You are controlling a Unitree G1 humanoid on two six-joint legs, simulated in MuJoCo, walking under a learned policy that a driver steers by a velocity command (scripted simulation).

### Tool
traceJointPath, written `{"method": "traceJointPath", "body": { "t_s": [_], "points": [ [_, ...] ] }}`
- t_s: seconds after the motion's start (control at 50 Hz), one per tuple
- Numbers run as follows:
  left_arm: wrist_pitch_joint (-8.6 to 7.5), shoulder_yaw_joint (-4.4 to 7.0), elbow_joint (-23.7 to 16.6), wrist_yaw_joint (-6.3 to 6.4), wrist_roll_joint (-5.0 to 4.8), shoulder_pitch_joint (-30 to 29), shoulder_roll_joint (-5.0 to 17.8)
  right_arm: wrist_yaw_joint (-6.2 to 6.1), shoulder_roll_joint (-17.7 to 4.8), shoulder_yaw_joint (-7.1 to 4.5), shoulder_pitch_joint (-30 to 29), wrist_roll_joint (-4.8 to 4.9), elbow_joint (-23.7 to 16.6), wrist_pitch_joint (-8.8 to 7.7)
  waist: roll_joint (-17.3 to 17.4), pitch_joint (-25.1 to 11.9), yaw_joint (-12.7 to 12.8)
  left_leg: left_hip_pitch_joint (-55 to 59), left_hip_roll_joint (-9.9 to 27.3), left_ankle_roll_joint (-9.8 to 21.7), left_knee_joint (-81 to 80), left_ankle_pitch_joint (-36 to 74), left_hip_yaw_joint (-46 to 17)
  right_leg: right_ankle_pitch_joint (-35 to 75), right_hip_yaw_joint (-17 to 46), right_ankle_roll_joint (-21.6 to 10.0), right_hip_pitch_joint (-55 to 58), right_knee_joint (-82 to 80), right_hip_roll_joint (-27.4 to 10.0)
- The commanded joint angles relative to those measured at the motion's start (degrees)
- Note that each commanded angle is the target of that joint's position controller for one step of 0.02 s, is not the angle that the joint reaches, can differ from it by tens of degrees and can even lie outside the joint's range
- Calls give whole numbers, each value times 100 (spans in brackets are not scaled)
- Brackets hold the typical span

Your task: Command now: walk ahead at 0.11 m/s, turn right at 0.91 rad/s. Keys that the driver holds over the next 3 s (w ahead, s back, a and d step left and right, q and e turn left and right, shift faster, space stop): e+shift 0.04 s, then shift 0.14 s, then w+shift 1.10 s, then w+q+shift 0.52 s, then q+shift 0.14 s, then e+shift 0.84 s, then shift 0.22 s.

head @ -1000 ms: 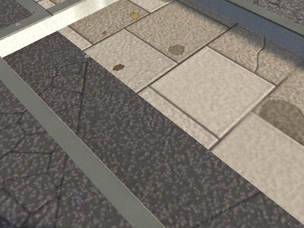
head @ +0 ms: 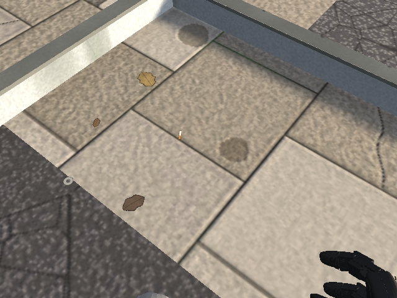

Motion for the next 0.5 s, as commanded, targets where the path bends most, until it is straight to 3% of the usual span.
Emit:
{"method": "traceJointPath", "body": {
  "t_s": [0.02, 0.04, 0.06, 0.08, 0.1, 0.14, 0.16, 0.18, 0.2, 0.22, 0.24, 0.26, 0.28, 0.32, 0.38, 0.4, 0.42, 0.44, 0.46, 0.5],
  "points": [
    [-24, 282, -607, 349, -264, -269, 1014, -89, -722, -304, 188, -125, -567, -2, 587, -1154, -465, 1939, -318, -144, -3407, 2008, 507, 2181, 1206, -523, -706, -514, -784],
    [102, 301, -602, 435, -370, -350, 909, -20, -408, -245, -205, -82, -716, -5, 189, -1316, -310, 2400, -586, -213, -4515, 2374, 681, 1637, 1117, -245, -545, -536, -577],
    [190, 315, -614, 493, -322, -370, 912, 54, -246, -230, -249, 39, -729, 9, -261, -1476, -305, 2567, -649, -291, -5014, 2486, 697, 1399, 1195, -166, -191, -559, -741],
    [221, 322, -670, 504, -236, -479, 854, 117, -353, -302, -24, 192, -578, 7, -620, -1577, -360, 2576, -524, -308, -5366, 2429, 507, 1071, 1432, -168, 184, -496, -988],
    [227, 332, -767, 467, -167, -548, 770, 157, -563, -374, 238, 246, -431, 20, -836, -1558, -354, 2571, -404, -272, -5696, 2396, 390, 654, 1608, -145, 526, -384, -1169],
    [185, 292, -863, 331, -144, -448, 472, 211, -892, -533, 361, 150, -304, 4, -1165, -1227, -299, 2926, -258, 42, -6603, 2571, 259, -185, 2033, -44, 662, -131, -1306],
    [169, 257, -880, 277, -144, -376, 337, 238, -905, -584, 427, 68, -247, -26, -1120, -1056, -321, 3399, -156, 262, -7169, 2906, 328, -595, 2073, 65, 491, 128, -1175],
    [167, 175, -849, 230, -94, -56, 55, 240, -913, -587, 505, -52, -237, -49, -703, -1132, -198, 4213, 491, 600, -7259, 3336, -112, -1741, 1870, 274, -5, 910, -896],
    [160, 59, -805, 197, 9, 542, -280, 260, -1030, -589, 823, -234, -258, -18, 545, -1550, -28, 5312, 1611, 1264, -7115, 3894, -1283, -3409, 1172, 659, -1008, 2489, -183],
    [122, 150, -965, 122, -73, 853, 189, 302, -1324, -731, 1095, -165, -80, 36, 1439, -1802, 151, 5307, 2339, 2067, -7813, 619, -3126, -3398, 960, 851, -1727, 3333, -343],
    [99, 246, -912, 108, -131, 334, 600, 353, -1227, -759, 1210, 6, 1, 29, 1314, -1325, -135, 4996, 2029, 2054, -8220, -2234, -3369, -2618, 617, 940, -2369, 3826, -746],
    [112, 298, -925, 101, -89, -107, 817, 348, -1138, -746, 1307, 92, 85, 57, 1179, -936, -297, 4619, 1799, 1768, -8292, -2442, -2975, -2223, 323, 1003, -2564, 3996, -873],
    [112, 313, -922, 84, -32, -240, 848, 330, -1184, -734, 1255, 123, 78, 79, 970, -842, -269, 4228, 1611, 1617, -8300, -2205, -2582, -1902, 91, 1076, -2385, 4164, -1013],
    [-18, 261, -917, 22, 30, -310, 649, 294, -1380, -781, 1255, 91, 128, 41, 942, -565, -180, 3223, 1169, 1468, -8540, -1587, -1755, -1200, -300, 1064, -1779, 4083, -1137],
    [-188, 153, -853, 55, 25, -356, 307, 276, -1243, -762, 1417, 167, 189, -37, 1033, -699, -262, 2816, 787, 1404, -8615, -905, -864, -901, -734, 1055, -1021, 3380, -1180],
    [-84, 37, -913, -249, 400, -503, 306, 420, -1308, -736, 1591, -75, 341, 93, 640, -544, -314, 2687, 614, 1426, -8667, -1278, -607, -1256, -757, 972, -713, 2546, -1149],
    [-47, 0, -937, -396, 284, -524, 151, 493, -1442, -806, 1516, -50, 316, 154, 1126, -503, -310, 2542, 588, 1413, -8704, -1178, -476, -1421, -844, 917, -244, 1754, -1087],
    [-27, 13, -888, -442, 170, -510, 225, 547, -1503, -835, 1522, -11, 325, 185, 1282, -568, -359, 2578, 609, 1422, -8683, -1022, -413, -1565, -902, 892, 120, 1386, -1007],
    [-20, 31, -850, -428, 108, -444, 288, 567, -1494, -832, 1553, -11, 334, 203, 1347, -590, -370, 2633, 701, 1449, -8624, -967, -437, -1656, -982, 869, 328, 1075, -953],
    [-75, 20, -805, -292, 56, -176, 317, 554, -1426, -805, 1623, 21, 382, 249, 1161, -595, -234, 2488, 915, 1482, -8322, -1141, -585, -1172, -1095, 662, 1037, 175, -1021]
  ]
}}
Next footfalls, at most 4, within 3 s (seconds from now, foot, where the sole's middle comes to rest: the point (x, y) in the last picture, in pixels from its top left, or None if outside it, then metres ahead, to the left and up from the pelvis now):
0.18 left None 0.24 0.17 -0.76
0.54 right None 0.17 -0.06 -0.76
0.96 left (186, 240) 0.61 0.09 -0.76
1.42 right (268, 151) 1.00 -0.22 -0.76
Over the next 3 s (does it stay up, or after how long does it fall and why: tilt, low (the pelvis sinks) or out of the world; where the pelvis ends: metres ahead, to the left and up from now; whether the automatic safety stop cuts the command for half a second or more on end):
stays up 1.82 -0.06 0.15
